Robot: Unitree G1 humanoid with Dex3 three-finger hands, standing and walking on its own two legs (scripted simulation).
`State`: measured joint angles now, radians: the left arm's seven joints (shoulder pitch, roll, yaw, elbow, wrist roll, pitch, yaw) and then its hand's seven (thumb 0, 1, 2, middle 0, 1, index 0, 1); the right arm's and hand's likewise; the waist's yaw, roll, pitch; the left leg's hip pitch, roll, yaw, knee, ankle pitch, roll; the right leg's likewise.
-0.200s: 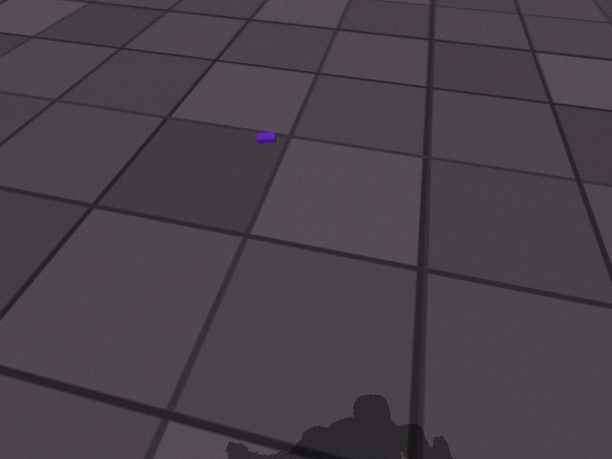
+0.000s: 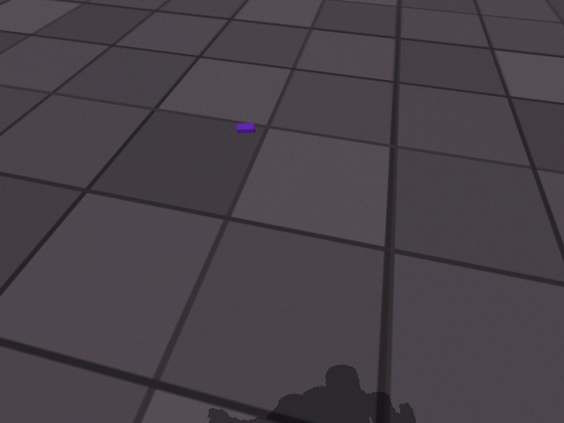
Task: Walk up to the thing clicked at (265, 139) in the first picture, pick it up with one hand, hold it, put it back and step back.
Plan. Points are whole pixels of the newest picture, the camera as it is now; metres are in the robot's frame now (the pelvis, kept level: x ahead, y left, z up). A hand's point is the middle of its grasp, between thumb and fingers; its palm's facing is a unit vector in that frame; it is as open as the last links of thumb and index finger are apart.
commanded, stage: stand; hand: left
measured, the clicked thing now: (245, 128) +1.79 +0.17 -0.77
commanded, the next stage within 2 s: walk up in 0.92 s
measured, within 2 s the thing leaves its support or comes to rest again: neither
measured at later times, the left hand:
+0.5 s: hand out of the picture +0.07 +0.25 -0.16, palm faces -0.02 -0.94 -0.34, open 7.4 cm
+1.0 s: hand out of the picture +0.08 +0.26 -0.15, palm faces -0.01 -0.94 -0.33, open 7.4 cm
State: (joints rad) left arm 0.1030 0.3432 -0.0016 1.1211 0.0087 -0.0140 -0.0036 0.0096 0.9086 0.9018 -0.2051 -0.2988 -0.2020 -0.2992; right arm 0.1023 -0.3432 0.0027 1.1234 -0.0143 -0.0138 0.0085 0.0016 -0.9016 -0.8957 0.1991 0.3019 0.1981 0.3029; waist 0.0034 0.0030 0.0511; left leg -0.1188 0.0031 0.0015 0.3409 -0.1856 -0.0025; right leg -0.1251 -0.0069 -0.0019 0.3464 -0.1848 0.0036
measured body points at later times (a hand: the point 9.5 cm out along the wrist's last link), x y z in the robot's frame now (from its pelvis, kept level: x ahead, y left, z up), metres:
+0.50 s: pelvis +0.00 +0.00 +0.00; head +0.01 +0.00 +0.45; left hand +0.08 +0.30 -0.13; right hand +0.08 -0.30 -0.13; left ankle +0.00 +0.12 -0.75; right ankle +0.00 -0.12 -0.75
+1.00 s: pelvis +0.01 +0.00 +0.00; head +0.01 +0.00 +0.45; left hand +0.08 +0.31 -0.13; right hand +0.08 -0.30 -0.13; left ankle +0.00 +0.12 -0.74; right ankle +0.00 -0.12 -0.74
